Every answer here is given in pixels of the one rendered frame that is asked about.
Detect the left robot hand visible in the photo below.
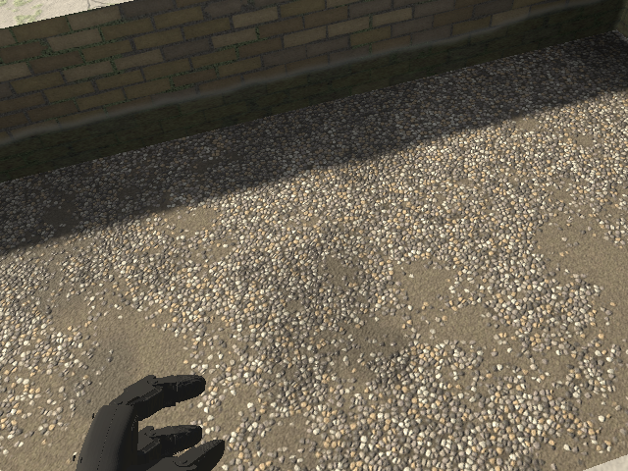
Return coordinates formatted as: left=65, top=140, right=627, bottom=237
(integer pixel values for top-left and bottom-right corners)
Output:
left=73, top=375, right=225, bottom=471

